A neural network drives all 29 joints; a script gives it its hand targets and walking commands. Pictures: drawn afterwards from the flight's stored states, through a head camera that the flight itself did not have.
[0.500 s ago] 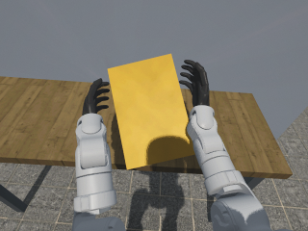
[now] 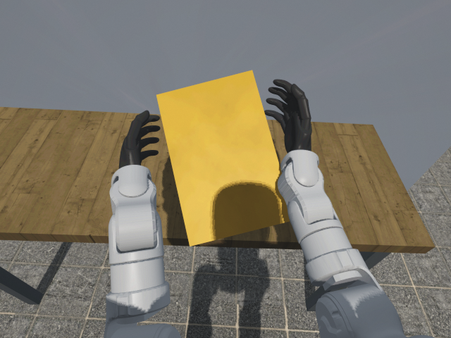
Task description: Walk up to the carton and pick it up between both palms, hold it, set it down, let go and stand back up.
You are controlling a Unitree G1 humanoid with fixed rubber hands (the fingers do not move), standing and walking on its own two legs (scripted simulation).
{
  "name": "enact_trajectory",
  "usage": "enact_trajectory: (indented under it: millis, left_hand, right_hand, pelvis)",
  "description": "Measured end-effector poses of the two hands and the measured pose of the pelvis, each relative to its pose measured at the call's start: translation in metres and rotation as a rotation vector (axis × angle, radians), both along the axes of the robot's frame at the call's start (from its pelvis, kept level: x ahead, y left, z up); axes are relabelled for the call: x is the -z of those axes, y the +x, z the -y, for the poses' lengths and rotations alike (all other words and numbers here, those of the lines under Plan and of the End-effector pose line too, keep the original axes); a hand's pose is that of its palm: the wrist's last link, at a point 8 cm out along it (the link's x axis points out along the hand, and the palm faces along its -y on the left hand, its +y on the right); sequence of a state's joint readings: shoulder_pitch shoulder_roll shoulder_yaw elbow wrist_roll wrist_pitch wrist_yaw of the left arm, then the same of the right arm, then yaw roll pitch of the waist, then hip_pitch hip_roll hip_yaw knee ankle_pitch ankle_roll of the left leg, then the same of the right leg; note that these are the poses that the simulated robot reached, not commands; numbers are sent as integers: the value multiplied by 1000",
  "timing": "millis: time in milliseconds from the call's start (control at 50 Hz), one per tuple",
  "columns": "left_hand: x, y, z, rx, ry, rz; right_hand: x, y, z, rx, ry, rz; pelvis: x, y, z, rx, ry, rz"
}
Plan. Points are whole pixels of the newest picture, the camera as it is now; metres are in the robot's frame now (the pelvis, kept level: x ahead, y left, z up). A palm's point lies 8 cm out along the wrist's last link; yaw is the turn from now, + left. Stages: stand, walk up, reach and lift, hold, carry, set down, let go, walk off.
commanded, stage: set down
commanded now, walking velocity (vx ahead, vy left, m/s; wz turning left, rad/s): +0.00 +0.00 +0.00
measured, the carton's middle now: (224, 161) +0.40 -0.02 +0.07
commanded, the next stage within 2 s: none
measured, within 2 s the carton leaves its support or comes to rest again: rests again in 1.72 s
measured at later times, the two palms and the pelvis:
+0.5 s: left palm (153, 156) +0.37 +0.10 +0.13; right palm (301, 135) +0.39 -0.16 +0.14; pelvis +0.01 -0.02 +0.00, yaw -1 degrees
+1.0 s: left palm (150, 166) +0.39 +0.11 +0.08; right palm (284, 148) +0.41 -0.15 +0.08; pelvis +0.01 -0.01 +0.00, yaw -2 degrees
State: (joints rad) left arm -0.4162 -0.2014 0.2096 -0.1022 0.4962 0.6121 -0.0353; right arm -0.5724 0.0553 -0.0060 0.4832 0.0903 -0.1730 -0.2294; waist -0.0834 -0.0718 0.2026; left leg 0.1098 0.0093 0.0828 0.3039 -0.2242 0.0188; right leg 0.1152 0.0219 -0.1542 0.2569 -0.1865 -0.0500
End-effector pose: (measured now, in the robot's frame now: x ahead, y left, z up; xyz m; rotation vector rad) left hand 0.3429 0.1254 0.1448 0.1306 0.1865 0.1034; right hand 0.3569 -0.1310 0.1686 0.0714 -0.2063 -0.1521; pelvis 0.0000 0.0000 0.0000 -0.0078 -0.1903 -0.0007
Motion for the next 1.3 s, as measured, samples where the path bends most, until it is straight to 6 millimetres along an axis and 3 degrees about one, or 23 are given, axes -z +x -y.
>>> enact_trajectory:
  millis: [360,600,740,840,960,1120,1300]
  left_hand:
    - [11,21,24,12,-44,-28]
    - [26,33,22,-28,-42,-48]
    - [33,43,26,-4,-56,-52]
    - [45,49,28,-8,-59,-81]
    - [64,47,15,-69,-45,-116]
    - [68,45,12,-103,-45,-93]
    - [70,38,20,-78,-52,-114]
  right_hand:
    - [23,24,29,13,-42,-129]
    - [33,43,24,-16,-40,-141]
    - [43,51,31,4,-67,-186]
    - [61,51,32,1,-72,-238]
    - [83,53,18,-44,-53,-284]
    - [84,55,14,-56,-73,-274]
    - [88,36,23,-23,-38,-309]
  pelvis:
    - [-1,2,14,15,15,-65]
    - [-1,9,21,11,22,-122]
    - [-1,11,18,14,23,-157]
    - [0,12,15,28,24,-193]
    - [1,11,11,40,22,-244]
    - [2,5,8,30,14,-312]
    - [1,-9,8,40,17,-302]
